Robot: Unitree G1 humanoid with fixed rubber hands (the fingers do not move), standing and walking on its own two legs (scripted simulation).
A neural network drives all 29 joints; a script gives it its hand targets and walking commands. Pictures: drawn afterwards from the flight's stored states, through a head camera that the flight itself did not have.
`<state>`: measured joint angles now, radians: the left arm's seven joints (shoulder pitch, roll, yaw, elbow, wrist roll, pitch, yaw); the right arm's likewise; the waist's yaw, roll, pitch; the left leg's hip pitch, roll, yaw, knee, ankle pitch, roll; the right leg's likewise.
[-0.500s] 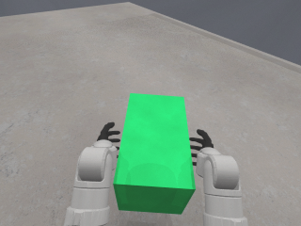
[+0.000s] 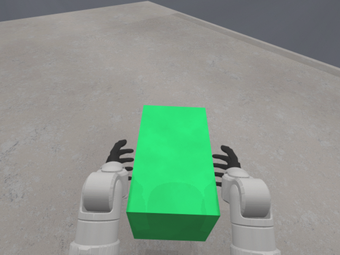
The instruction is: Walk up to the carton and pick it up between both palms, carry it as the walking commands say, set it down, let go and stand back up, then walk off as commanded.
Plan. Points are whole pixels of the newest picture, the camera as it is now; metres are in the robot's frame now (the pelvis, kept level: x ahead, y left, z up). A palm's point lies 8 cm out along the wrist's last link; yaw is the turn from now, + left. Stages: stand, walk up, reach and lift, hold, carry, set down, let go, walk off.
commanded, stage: carry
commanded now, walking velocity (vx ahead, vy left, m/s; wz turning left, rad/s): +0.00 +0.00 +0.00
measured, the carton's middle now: (172, 168) +0.36 +0.00 +0.02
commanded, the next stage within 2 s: none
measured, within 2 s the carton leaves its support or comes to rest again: neither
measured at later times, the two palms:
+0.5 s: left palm (119, 202) +0.23 +0.11 +0.07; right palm (244, 215) +0.22 -0.15 +0.07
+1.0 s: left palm out of the picture +0.11 +0.10 +0.08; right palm out of the picture +0.02 -0.14 +0.08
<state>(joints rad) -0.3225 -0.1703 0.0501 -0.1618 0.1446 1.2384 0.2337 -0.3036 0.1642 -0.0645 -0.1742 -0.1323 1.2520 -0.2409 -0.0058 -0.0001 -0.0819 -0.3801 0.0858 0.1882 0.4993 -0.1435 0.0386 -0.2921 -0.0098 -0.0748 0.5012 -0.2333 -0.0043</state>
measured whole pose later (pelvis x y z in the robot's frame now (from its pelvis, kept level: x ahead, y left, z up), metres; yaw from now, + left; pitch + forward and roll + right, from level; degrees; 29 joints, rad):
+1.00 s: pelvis -0.22 +0.08 -0.02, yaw -25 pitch +3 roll -2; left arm -0.31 -0.17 0.06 -0.39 0.08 1.20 0.26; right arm -0.32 0.17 -0.03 -0.36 -0.09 1.22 -0.28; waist 0.07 0.03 0.06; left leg -0.49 0.21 0.27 0.70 -0.24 0.02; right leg -0.31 -0.02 -0.08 0.61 -0.30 0.02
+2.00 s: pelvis -0.56 +0.35 -0.01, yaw -50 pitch +6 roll +0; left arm -0.31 -0.17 0.05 -0.26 0.14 1.17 0.23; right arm -0.26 0.15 -0.05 -0.33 -0.03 1.21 -0.28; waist -0.11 0.00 -0.04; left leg -0.32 0.05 0.06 0.62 -0.39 -0.03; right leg -0.56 -0.02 -0.02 0.48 -0.03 -0.01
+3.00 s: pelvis -0.61 +0.44 +0.00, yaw -53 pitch +2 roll -2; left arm -0.28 -0.16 0.07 0.11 0.17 1.05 0.17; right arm -0.25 0.15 -0.11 0.08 -0.14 1.05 -0.16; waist -0.01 0.01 -0.11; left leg -0.34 0.04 0.11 0.58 -0.28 0.05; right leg -0.44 -0.03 -0.09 0.70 -0.28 0.01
